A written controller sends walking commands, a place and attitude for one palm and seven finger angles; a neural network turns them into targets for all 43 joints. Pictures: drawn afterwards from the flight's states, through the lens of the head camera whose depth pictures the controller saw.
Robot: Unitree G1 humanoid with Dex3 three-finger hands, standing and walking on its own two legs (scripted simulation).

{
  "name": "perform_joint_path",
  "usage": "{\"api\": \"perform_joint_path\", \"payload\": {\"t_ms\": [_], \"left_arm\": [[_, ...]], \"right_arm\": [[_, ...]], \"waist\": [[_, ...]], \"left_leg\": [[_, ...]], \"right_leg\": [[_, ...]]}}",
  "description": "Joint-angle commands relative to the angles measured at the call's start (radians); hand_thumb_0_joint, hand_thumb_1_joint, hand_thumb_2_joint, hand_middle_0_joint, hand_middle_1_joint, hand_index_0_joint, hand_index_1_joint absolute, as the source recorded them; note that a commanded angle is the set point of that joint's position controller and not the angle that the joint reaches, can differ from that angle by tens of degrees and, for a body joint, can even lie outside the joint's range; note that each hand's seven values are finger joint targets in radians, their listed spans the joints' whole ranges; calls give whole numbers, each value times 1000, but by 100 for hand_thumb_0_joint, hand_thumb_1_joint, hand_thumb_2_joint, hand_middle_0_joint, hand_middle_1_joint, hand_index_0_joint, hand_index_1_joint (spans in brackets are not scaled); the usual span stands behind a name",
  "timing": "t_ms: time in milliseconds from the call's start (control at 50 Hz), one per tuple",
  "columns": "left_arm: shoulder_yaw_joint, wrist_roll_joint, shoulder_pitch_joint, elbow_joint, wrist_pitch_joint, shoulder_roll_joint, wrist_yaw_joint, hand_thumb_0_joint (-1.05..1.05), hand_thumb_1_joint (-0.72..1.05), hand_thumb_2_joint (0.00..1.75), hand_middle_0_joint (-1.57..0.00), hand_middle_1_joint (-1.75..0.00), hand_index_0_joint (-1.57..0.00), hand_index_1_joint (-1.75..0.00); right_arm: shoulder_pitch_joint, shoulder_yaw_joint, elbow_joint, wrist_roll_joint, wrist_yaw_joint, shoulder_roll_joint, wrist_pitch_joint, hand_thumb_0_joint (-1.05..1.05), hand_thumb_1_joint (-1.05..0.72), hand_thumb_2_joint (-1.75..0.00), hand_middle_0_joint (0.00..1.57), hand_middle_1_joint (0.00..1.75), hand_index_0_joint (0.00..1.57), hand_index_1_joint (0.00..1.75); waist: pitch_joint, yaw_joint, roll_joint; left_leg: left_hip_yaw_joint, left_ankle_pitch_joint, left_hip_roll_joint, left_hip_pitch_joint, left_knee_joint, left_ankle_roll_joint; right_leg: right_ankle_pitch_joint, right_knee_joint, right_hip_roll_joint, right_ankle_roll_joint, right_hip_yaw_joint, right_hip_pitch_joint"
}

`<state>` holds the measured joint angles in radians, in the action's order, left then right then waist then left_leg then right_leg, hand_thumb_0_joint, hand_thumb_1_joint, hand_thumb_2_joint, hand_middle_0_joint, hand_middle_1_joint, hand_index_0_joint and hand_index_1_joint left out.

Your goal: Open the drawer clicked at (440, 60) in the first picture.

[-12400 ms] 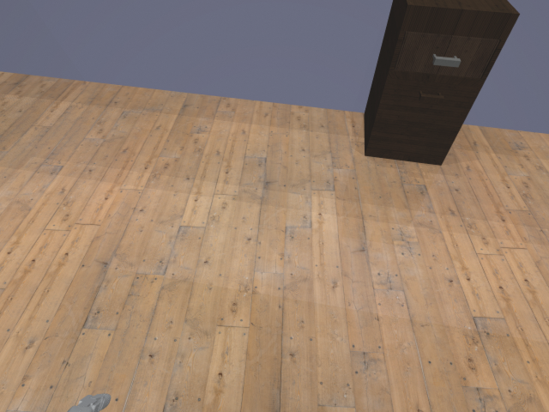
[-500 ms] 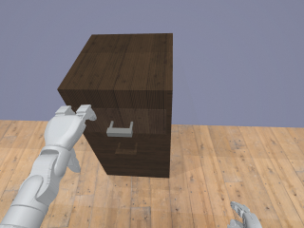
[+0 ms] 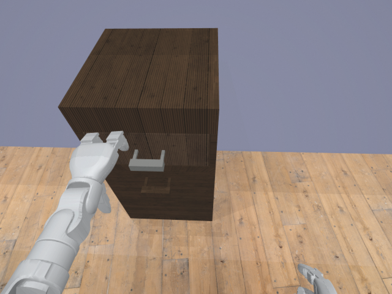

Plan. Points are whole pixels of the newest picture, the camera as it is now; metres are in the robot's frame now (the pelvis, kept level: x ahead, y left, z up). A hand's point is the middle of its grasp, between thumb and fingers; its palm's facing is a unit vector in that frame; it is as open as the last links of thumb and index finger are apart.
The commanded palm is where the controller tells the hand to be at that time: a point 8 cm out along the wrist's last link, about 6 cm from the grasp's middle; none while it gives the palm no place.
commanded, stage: move the hooked fingers above the handle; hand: left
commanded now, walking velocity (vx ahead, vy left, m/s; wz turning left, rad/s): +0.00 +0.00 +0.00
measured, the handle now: (148, 159) +0.51 +0.21 -0.15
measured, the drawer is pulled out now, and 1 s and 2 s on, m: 0.00 0.00 0.00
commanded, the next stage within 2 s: none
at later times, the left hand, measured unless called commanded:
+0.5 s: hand (131, 176) +0.39 +0.21 -0.04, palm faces -0.17 -0.06 -0.98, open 13.9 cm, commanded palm +0.39 +0.20 +0.03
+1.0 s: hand (156, 169) +0.44 +0.16 -0.09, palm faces -0.16 -0.07 -0.98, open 13.8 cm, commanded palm +0.45 +0.18 -0.03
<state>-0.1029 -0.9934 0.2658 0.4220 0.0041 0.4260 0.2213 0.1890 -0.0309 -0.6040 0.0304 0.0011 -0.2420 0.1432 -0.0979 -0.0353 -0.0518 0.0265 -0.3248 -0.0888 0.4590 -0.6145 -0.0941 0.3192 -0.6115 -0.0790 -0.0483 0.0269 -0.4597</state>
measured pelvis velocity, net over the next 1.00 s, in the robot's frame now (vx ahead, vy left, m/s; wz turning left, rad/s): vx -0.01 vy -0.02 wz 0.01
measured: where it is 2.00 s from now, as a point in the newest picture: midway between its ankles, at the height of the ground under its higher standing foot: outside the picture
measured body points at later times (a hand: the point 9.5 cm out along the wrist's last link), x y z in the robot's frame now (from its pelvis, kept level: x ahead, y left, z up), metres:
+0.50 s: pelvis +0.01 -0.01 -0.02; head +0.08 -0.02 +0.43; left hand +0.39 +0.21 +0.01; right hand +0.10 -0.27 -0.15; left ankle -0.02 +0.05 -0.72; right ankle -0.02 -0.09 -0.72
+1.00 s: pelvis -0.01 -0.02 -0.05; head +0.10 -0.01 +0.38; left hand +0.44 +0.16 -0.04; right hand +0.01 -0.29 -0.18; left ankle -0.02 +0.05 -0.72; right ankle -0.02 -0.09 -0.72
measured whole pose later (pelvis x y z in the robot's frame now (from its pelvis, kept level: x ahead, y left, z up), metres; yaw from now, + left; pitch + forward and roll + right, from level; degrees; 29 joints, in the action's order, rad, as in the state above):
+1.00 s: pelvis -0.01 -0.02 -0.05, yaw +0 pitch +25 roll -2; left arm -0.10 -1.11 0.71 1.03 -0.13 0.40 0.36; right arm 0.34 -0.04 -0.69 -0.03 -0.02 -0.24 0.11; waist -0.21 0.13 -0.04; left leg 0.00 -0.46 -0.06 0.97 -1.00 -0.07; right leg 0.43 -0.95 -0.11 -0.08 -0.04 -0.95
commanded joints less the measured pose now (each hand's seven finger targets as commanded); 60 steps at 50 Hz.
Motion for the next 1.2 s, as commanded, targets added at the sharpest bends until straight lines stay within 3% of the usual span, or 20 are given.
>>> {"api": "perform_joint_path", "payload": {"t_ms": [0, 100, 180, 280, 340, 400, 480, 540, 580, 660, 700, 760, 800, 840, 880, 960, 980, 1020, 1060, 1180], "left_arm": [[-20, 1, 301, -127, 0, 64, 12, 0, -50, 30, -30, -120, -30, -120], [81, -39, 438, -156, -78, 173, 72, 0, -50, 30, -30, -120, -30, -120], [197, -75, 416, -73, -89, 253, 171, 0, -50, 30, -30, -120, -30, -120], [134, -80, 380, 127, 16, 165, 223, 0, -50, 30, -30, -120, -30, -120], [16, -53, 391, 157, 58, 52, 181, 0, -50, 30, -30, -120, -30, -120], [-6, -34, 470, 181, 32, 60, 122, 0, -50, 30, -30, -120, -30, -120], [38, -66, 685, 117, -113, 140, 122, 0, -50, 30, -30, -120, -30, -120], [137, -122, 678, 137, -189, 218, 210, 0, -50, 30, -30, -120, -30, -120], [200, -153, 673, 223, -167, 265, 285, 0, -50, 30, -30, -120, -30, -120], [201, -145, 628, 441, -20, 247, 388, 0, -50, 30, -30, -120, -30, -120], [159, -128, 652, 512, 52, 216, 382, 0, -50, 30, -30, -120, -30, -120], [51, -99, 730, 553, 104, 121, 295, 0, -50, 30, -30, -120, -30, -120], [-20, -64, 830, 496, 71, 60, 218, 0, -50, 30, -30, -120, -30, -120], [-24, -45, 897, 424, -7, 69, 159, 0, -50, 30, -30, -120, -30, -120], [-13, -58, 976, 348, -103, 104, 135, 0, -50, 30, -30, -120, -30, -120], [130, -166, 943, 390, -193, 247, 248, 0, -50, 30, -30, -120, -30, -120], [185, -179, 942, 442, -175, 300, 295, 0, -50, 30, -30, -120, -30, -120], [217, -191, 912, 547, -98, 310, 386, 0, -50, 30, -30, -120, -30, -120], [233, -186, 888, 601, 0, 319, 453, 0, -50, 30, -30, -120, -30, -120], [219, -137, 923, 634, 204, 377, 425, 0, -50, 30, -30, -120, -30, -120]], "right_arm": [[-20, -51, 128, -1, -2, -134, -21, 0, -90, -90, 20, 30, 20, 30], [17, -58, 110, -18, -12, -132, -13, 0, -90, -90, 20, 30, 20, 30], [35, -59, 96, -32, -8, -128, -10, 0, -90, -90, 20, 30, 20, 30], [57, -62, 88, -26, 12, -137, -1, 0, -90, -90, 20, 30, 20, 30], [87, -75, 86, -16, 15, -147, 3, 0, -90, -90, 20, 30, 20, 30], [105, -74, 79, -14, -6, -155, 9, 0, -90, -90, 20, 30, 20, 30], [118, -70, 49, -29, -29, -140, -1, 0, -90, -90, 20, 30, 20, 30], [137, -73, 29, -46, -26, -129, -10, 0, -90, -90, 20, 30, 20, 30], [137, -68, 20, -58, -18, -126, -10, 0, -90, -90, 20, 30, 20, 30], [146, -63, 34, -65, 7, -140, -13, 0, -90, -90, 20, 30, 20, 30], [167, -64, 41, -58, 17, -149, -7, 0, -90, -90, 20, 30, 20, 30], [199, -69, 35, -41, 23, -162, -4, 0, -90, -90, 20, 30, 20, 30], [216, -73, 23, -41, 6, -163, -16, 0, -90, -90, 20, 30, 20, 30], [226, -74, 7, -46, -15, -161, -31, 0, -90, -90, 20, 30, 20, 30], [239, -73, -16, -52, -29, -156, -48, 0, -90, -90, 20, 30, 20, 30], [257, -63, -43, -73, -30, -151, -50, 0, -90, -90, 20, 30, 20, 30], [257, -58, -48, -80, -26, -154, -47, 0, -90, -90, 20, 30, 20, 30], [249, -48, -36, -87, -15, -153, -42, 0, -90, -90, 20, 30, 20, 30], [242, -47, -11, -91, 4, -161, -37, 0, -90, -90, 20, 30, 20, 30], [241, -35, 24, -59, 19, -180, -7, 0, -90, -90, 20, 30, 20, 30]], "waist": [[-279, 49, 77], [-347, 42, 13], [-398, 11, -36], [-388, 35, 40], [-405, 72, 82], [-388, 108, 138], [-403, 124, 56], [-475, 85, -97], [-459, 81, -95], [-464, 88, 9], [-502, 104, 40], [-515, 160, 85], [-525, 203, 94], [-539, 222, 82], [-562, 226, 3], [-547, 168, -150], [-525, 161, -134], [-495, 158, -88], [-550, 142, -79], [-680, 146, 38]], "left_leg": [[-80, 445, 88, -209, 19, 70], [-86, 476, 83, -206, -21, 65], [-81, 511, 75, -145, -63, 79], [-60, 481, 70, -54, -85, 70], [-46, 484, 76, -75, -94, 52], [-46, 408, 70, -40, -98, 33], [-57, 381, 65, -21, -140, 26], [-65, 419, 65, -25, -195, 43], [-70, 405, 65, 60, -230, 53], [-38, 303, 49, 220, -252, 49], [-26, 300, 44, 241, -255, 46], [-26, 296, 53, 210, -252, 35], [-36, 275, 60, 175, -270, 24], [-50, 253, 64, 165, -287, 18], [-68, 249, 68, 152, -313, 18], [-91, 273, 74, 184, -375, 43], [-93, 274, 74, 241, -384, 47], [-89, 261, 72, 340, -401, 53], [-72, 269, 67, 358, -395, 55], [-39, 253, 55, 352, -328, 36]], "right_leg": [[-284, 42, 33, -16, 25, 26], [-304, -1, 31, -23, 35, 11], [-322, -61, 25, -34, 36, -3], [-367, -77, 19, -27, 32, -12], [-423, -52, 23, -13, 39, 7], [-415, -40, 28, -4, 54, 23], [-377, -77, 36, -6, 66, -56], [-328, -151, 28, -24, 51, -150], [-292, -192, 22, -31, 38, -208], [-289, -203, 19, -15, 41, -180], [-340, -205, 18, -6, 45, -124], [-377, -174, 18, 11, 43, -108], [-360, -164, 20, 19, 51, -129], [-334, -171, 25, 21, 58, -160], [-274, -203, 26, 13, 54, -251], [-154, -295, 8, -19, 13, -448], [-145, -315, 6, -23, 3, -460], [-137, -346, 3, -20, -6, -469], [-169, -347, 3, -15, -3, -413], [-293, -280, 11, 18, 15, -142]]}}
